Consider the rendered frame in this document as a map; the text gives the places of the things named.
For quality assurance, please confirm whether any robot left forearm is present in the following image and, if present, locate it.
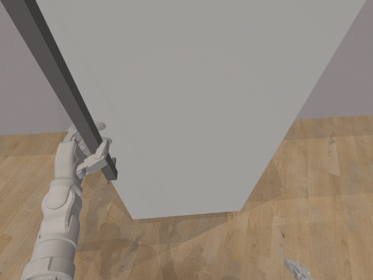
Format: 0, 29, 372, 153
20, 178, 82, 280

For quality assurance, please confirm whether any right robot hand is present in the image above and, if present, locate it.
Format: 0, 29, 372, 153
284, 258, 316, 280

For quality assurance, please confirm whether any handle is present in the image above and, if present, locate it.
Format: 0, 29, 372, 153
0, 0, 118, 181

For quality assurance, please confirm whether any left robot hand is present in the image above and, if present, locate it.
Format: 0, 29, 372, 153
54, 121, 112, 185

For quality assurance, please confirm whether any fridge door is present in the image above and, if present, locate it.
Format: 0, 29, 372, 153
36, 0, 366, 220

